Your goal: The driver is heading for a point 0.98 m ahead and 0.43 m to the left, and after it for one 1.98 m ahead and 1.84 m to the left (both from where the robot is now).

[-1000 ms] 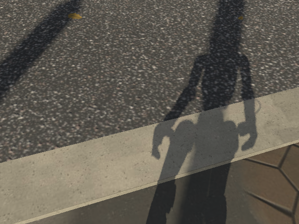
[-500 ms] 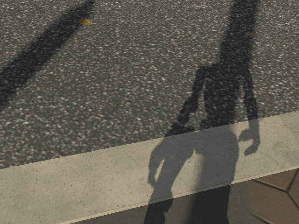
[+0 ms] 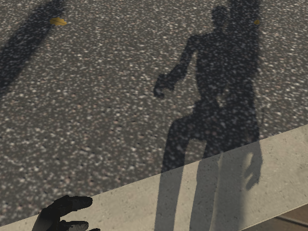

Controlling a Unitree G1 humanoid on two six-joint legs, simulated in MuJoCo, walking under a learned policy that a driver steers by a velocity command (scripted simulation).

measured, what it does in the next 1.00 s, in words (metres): climbs, turning left: left foot 0.04 m higher, then right foot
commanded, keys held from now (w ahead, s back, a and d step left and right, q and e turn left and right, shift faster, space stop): w+shift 0.04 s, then w+q+shift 0.96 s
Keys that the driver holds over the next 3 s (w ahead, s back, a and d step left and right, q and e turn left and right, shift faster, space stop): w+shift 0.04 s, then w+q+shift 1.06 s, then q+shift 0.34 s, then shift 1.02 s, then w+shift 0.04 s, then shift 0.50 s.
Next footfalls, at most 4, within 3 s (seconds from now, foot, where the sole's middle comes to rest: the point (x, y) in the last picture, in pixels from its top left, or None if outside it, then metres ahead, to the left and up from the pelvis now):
0.48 left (141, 190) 0.60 0.05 -0.71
0.88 right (131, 106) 1.07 0.08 -0.71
1.30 left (52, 92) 1.20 0.51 -0.71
1.72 right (44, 65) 1.41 0.59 -0.71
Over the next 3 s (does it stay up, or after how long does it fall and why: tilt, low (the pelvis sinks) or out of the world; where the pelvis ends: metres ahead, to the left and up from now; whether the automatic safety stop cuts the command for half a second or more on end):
stays up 1.31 0.56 0.06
